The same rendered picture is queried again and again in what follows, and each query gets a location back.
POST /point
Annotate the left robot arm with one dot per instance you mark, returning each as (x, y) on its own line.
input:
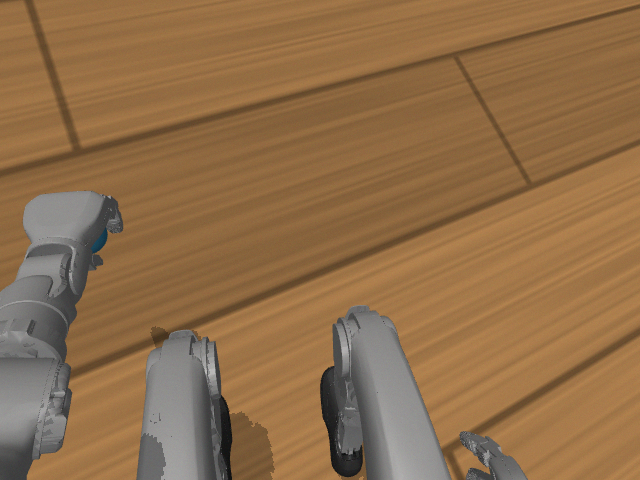
(36, 311)

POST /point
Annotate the right robot foot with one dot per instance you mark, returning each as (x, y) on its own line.
(344, 464)

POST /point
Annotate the right robot hand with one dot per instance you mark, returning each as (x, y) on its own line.
(489, 453)

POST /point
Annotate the left robot hand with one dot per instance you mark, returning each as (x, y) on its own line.
(81, 216)

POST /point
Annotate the ball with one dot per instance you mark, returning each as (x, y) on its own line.
(100, 242)

